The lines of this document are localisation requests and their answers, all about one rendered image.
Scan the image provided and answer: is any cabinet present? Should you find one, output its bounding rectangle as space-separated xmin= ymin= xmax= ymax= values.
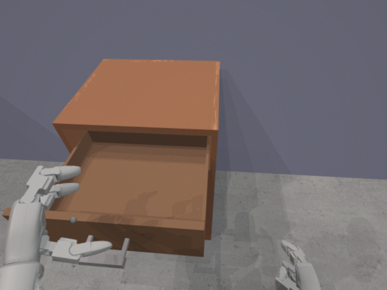
xmin=52 ymin=59 xmax=220 ymax=240

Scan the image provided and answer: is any robot left forearm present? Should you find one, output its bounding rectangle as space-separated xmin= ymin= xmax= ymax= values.
xmin=0 ymin=261 xmax=44 ymax=290

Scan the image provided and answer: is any robot left hand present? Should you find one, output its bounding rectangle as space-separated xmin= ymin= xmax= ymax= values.
xmin=3 ymin=166 xmax=112 ymax=266

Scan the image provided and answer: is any drawer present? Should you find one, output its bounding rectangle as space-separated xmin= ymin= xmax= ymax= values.
xmin=2 ymin=130 xmax=210 ymax=257

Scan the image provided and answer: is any handle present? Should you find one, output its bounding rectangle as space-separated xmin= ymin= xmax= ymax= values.
xmin=78 ymin=235 xmax=130 ymax=269

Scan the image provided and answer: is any robot right hand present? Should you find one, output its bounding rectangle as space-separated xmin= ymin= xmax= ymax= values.
xmin=275 ymin=240 xmax=322 ymax=290

